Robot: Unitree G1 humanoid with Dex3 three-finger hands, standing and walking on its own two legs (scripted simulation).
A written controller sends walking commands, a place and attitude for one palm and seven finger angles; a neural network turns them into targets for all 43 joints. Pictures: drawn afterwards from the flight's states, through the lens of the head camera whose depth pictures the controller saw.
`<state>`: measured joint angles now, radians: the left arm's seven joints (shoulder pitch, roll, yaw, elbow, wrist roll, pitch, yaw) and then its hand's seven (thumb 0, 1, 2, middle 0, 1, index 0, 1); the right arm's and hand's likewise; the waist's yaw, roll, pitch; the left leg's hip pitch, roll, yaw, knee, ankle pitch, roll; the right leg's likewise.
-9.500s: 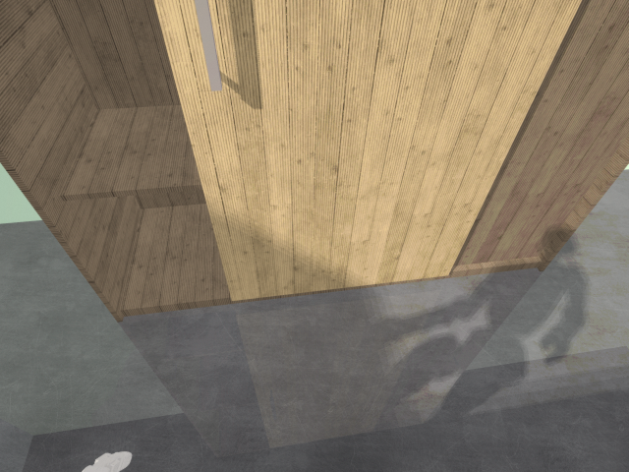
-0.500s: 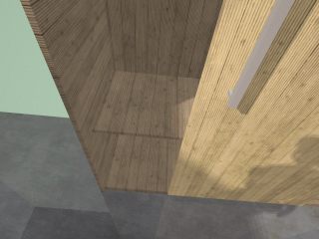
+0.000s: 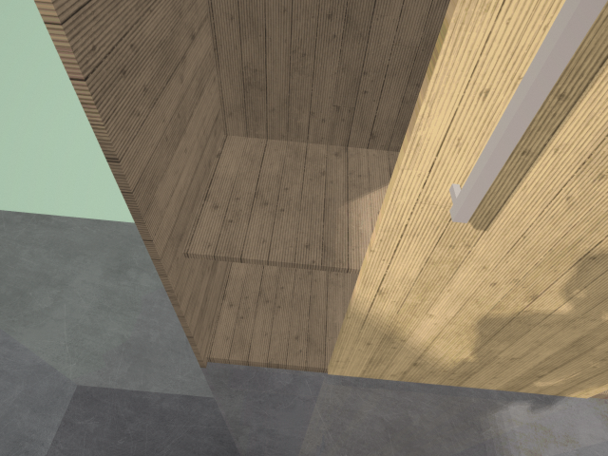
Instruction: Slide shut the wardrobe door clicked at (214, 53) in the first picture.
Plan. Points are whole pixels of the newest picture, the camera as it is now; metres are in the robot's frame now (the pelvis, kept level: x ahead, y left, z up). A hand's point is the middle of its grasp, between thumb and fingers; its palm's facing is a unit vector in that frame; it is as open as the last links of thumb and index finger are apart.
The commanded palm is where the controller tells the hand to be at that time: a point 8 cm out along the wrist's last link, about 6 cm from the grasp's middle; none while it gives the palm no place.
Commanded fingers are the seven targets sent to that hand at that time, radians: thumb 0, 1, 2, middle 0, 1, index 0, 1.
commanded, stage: come to a stop and stand still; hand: right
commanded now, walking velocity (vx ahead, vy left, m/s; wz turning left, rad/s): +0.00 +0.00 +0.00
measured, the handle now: (516, 98) +0.43 -0.17 +0.28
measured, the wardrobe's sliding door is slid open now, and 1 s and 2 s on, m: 0.39 0.39 0.39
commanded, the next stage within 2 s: look again from close up in 0.40 s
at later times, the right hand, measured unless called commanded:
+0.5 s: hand out of the picture +0.03 -0.17 -0.17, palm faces +0.02 +0.98 -0.21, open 7.3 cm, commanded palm none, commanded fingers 0.00 -0.90 -0.90 0.20 0.30 0.20 0.30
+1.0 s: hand out of the picture +0.01 -0.18 -0.17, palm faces +0.03 +0.98 -0.19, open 7.4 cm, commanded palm none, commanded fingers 0.00 -0.90 -0.90 0.20 0.30 0.20 0.30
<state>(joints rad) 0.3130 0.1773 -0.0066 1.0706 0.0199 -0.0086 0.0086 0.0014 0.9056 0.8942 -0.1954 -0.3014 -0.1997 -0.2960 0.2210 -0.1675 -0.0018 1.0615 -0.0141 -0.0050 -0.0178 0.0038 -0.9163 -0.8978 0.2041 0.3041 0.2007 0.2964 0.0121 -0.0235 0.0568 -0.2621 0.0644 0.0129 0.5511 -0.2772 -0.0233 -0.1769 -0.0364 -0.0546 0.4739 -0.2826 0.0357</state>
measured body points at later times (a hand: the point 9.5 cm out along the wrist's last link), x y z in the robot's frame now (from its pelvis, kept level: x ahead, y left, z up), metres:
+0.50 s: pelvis +0.02 +0.00 +0.00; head +0.03 +0.02 +0.45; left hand +0.02 +0.23 -0.16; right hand +0.03 -0.23 -0.15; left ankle +0.01 +0.13 -0.74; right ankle -0.02 -0.14 -0.74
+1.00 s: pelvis +0.01 -0.01 +0.00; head +0.03 +0.00 +0.45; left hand +0.00 +0.20 -0.16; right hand +0.01 -0.23 -0.15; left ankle +0.01 +0.13 -0.74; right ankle -0.02 -0.14 -0.74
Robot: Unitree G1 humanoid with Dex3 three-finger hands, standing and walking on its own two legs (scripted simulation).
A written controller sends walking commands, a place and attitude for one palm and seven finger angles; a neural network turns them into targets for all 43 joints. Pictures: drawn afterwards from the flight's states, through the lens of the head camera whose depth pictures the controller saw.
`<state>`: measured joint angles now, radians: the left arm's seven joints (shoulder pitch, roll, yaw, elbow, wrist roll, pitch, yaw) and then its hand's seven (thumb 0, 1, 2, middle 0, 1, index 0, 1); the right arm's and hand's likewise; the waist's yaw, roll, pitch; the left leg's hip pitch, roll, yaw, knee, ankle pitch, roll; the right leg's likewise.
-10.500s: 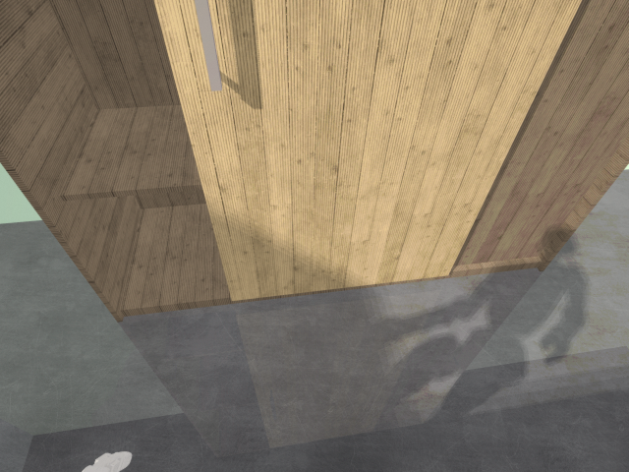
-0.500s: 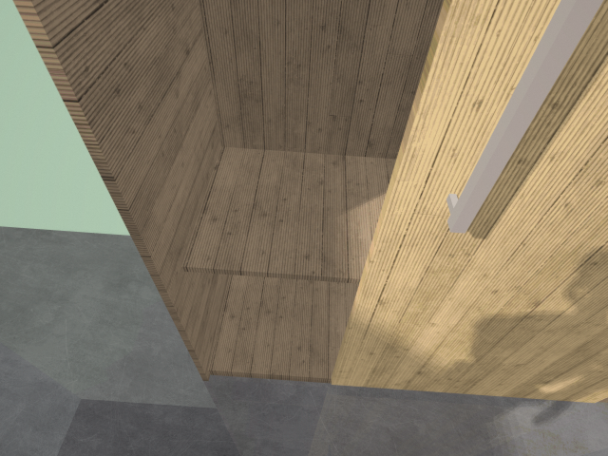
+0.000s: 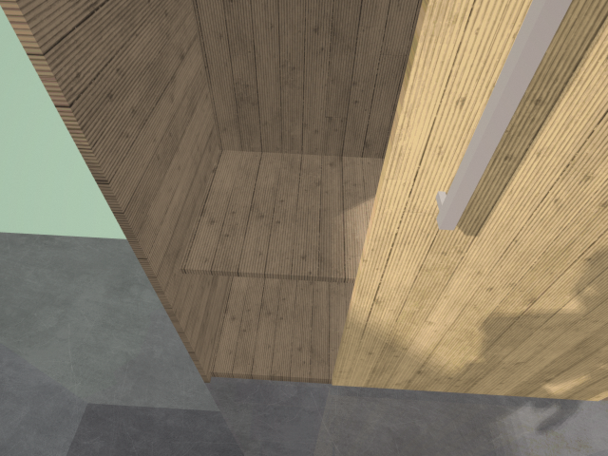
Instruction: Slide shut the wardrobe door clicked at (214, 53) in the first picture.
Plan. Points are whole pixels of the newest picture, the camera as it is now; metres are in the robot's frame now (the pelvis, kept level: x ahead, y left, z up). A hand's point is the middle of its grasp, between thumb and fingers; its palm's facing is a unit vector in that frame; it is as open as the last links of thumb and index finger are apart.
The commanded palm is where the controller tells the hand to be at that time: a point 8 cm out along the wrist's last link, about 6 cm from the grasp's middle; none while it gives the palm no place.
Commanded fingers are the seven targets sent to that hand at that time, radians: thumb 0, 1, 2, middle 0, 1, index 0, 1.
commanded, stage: look again from close up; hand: right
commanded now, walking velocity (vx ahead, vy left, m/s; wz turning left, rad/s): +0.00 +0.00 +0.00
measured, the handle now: (491, 106) +0.42 -0.16 +0.27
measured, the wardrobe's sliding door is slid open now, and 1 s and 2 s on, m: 0.39 0.39 0.39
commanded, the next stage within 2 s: raise the hand with hooked fingers in 0.30 s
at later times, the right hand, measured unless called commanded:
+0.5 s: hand out of the picture +0.05 -0.20 -0.13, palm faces +0.14 +0.96 -0.24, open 7.3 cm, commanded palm +0.09 -0.23 -0.05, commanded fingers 0.00 -0.76 -0.84 0.21 0.39 0.21 0.39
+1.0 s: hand out of the picture +0.14 -0.21 +0.03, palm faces +0.16 +0.98 -0.10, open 9.6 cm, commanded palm +0.12 -0.26 +0.06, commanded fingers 0.00 -0.18 -0.59 0.25 0.76 0.25 0.76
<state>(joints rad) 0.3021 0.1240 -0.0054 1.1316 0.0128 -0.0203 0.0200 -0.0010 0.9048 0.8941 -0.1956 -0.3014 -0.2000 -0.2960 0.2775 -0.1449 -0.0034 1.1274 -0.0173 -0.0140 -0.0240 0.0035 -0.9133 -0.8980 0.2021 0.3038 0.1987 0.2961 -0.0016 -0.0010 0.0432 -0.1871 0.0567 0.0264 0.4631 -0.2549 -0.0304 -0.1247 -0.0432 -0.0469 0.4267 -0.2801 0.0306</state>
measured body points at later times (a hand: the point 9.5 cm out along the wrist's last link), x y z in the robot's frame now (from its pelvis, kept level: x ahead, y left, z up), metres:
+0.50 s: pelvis -0.01 -0.01 +0.00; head +0.01 +0.00 +0.45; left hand +0.00 +0.22 -0.15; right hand +0.04 -0.25 -0.11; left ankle +0.00 +0.14 -0.74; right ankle -0.03 -0.14 -0.74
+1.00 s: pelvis -0.04 +0.02 -0.05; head +0.00 +0.01 +0.40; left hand +0.19 +0.22 -0.10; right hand +0.13 -0.26 +0.04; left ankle +0.00 +0.14 -0.74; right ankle -0.03 -0.14 -0.74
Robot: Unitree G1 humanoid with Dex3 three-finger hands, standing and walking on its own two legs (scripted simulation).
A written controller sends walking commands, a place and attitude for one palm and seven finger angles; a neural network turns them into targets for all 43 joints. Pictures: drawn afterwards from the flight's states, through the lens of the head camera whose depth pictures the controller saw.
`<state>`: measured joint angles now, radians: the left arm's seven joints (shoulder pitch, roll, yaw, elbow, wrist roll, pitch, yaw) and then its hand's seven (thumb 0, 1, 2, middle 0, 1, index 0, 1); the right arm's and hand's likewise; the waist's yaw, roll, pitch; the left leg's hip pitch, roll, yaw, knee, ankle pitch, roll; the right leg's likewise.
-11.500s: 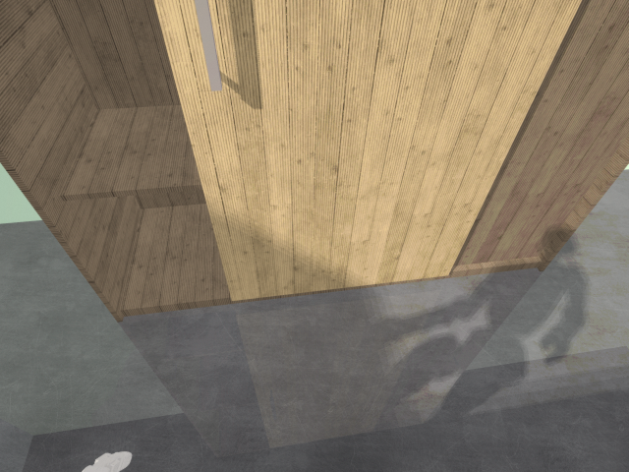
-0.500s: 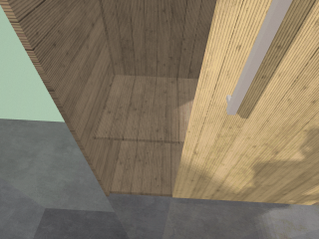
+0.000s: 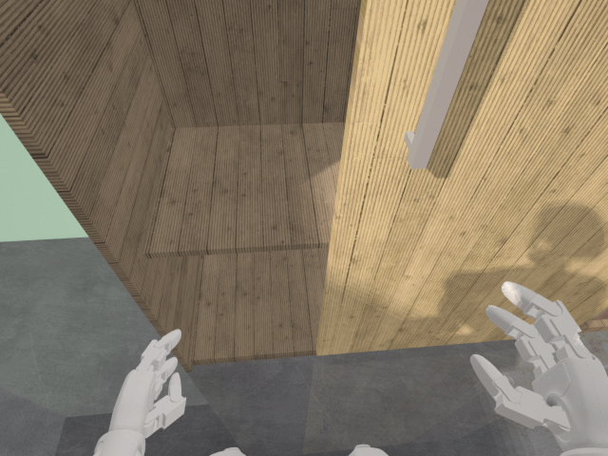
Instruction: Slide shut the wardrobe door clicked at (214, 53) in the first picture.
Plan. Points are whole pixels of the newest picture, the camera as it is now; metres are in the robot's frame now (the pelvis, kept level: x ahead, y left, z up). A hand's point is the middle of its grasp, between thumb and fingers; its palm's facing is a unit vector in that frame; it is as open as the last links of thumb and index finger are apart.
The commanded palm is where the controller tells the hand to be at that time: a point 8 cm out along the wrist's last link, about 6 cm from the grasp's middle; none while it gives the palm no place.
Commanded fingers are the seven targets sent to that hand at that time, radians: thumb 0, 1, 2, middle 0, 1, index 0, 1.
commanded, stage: raise the hand with hooked fingers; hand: right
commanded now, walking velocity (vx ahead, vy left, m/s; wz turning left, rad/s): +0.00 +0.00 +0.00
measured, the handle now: (454, 23) +0.47 -0.14 +0.32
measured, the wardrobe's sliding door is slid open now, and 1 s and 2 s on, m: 0.39 0.39 0.39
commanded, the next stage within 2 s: move the hooked fingers beside the handle in 1.50 s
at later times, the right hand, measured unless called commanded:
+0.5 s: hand (573, 273) +0.25 -0.23 +0.20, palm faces +0.00 +0.99 -0.13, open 12.6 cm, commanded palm +0.23 -0.29 +0.21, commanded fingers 0.00 0.41 -0.34 0.29 1.14 0.29 1.14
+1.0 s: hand out of the picture +0.29 -0.27 +0.31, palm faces +0.04 +0.99 -0.14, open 14.0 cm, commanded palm +0.26 -0.32 +0.32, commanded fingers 0.00 0.50 -0.30 0.30 1.20 0.30 1.20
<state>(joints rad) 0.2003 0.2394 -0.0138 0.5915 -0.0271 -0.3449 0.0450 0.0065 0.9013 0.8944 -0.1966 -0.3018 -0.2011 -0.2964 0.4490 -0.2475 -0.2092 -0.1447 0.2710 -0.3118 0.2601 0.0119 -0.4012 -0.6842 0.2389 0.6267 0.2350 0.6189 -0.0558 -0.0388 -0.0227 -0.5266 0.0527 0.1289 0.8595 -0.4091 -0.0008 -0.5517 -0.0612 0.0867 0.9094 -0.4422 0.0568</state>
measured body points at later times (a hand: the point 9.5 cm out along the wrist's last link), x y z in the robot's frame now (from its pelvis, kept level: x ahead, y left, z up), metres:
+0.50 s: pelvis +0.02 -0.01 +0.04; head +0.01 +0.00 +0.49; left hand +0.19 +0.25 -0.03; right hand +0.25 -0.29 +0.21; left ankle +0.02 +0.12 -0.69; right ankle +0.02 -0.15 -0.69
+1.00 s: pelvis +0.01 -0.01 +0.05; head -0.02 +0.02 +0.50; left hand +0.21 +0.21 -0.02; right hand +0.28 -0.33 +0.32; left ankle +0.02 +0.12 -0.69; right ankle +0.02 -0.15 -0.69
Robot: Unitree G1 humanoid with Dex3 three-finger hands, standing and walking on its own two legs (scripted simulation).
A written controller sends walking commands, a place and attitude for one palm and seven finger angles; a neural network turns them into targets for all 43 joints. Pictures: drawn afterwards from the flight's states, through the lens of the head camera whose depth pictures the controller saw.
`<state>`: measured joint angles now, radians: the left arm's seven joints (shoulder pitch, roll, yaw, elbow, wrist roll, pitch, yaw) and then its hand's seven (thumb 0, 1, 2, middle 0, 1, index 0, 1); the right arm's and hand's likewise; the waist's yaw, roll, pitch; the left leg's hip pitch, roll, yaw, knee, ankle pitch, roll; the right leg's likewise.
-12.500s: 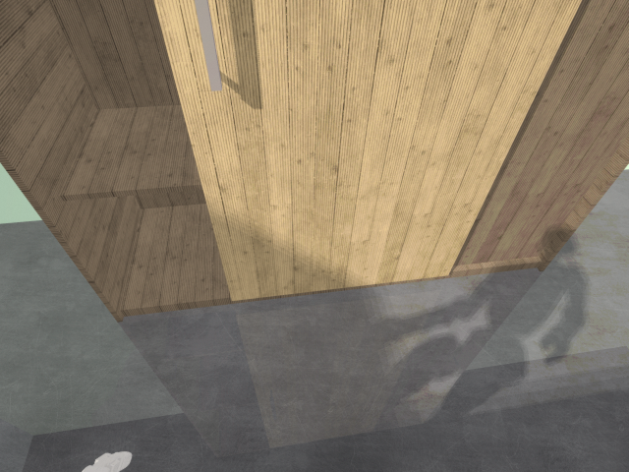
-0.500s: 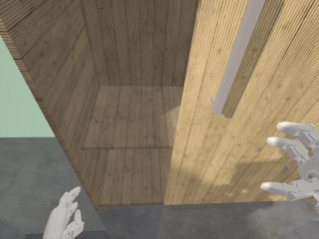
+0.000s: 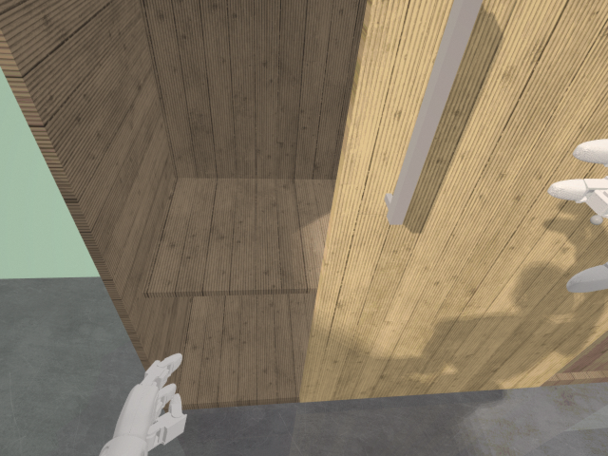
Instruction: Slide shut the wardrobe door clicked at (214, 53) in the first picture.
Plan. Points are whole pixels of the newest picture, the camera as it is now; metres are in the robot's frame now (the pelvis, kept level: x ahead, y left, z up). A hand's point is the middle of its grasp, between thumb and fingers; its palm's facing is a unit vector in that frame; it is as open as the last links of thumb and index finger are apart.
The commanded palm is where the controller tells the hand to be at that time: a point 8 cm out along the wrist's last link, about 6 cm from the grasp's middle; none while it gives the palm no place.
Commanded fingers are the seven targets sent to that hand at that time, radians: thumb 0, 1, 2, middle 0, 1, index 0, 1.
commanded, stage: raise the hand with hooked fingers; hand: right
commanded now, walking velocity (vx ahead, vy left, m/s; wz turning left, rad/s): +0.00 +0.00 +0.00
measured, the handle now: (421, 116) +0.45 -0.14 +0.27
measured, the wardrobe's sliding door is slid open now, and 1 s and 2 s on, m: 0.39 0.39 0.39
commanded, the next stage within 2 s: move the hooked fingers beside the handle in 0.50 s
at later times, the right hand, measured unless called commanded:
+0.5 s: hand (584, 211) +0.28 -0.26 +0.26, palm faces +0.06 +0.99 -0.13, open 14.0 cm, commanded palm +0.25 -0.31 +0.27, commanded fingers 0.00 0.50 -0.30 0.30 1.20 0.30 1.20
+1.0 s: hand (533, 188) +0.33 -0.24 +0.25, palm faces +0.01 +1.00 -0.10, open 14.0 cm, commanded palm +0.29 -0.29 +0.26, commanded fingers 0.00 0.50 -0.30 0.30 1.20 0.30 1.20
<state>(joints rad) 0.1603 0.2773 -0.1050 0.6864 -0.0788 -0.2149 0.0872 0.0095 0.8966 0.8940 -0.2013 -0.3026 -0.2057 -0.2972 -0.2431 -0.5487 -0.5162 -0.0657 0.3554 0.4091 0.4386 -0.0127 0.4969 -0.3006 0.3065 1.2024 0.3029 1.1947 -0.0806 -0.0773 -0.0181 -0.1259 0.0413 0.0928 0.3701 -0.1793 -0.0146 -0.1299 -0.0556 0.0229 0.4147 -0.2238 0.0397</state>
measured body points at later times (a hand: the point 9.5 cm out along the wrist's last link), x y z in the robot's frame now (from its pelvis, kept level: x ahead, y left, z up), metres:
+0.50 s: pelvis +0.00 +0.00 +0.00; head -0.03 +0.02 +0.45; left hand +0.20 +0.24 -0.07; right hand +0.27 -0.32 +0.27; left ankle +0.02 +0.13 -0.74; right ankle +0.00 -0.15 -0.74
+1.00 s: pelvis +0.01 +0.00 +0.00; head -0.01 +0.03 +0.45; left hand +0.21 +0.24 -0.08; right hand +0.32 -0.29 +0.26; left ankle +0.02 +0.13 -0.74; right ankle +0.00 -0.15 -0.74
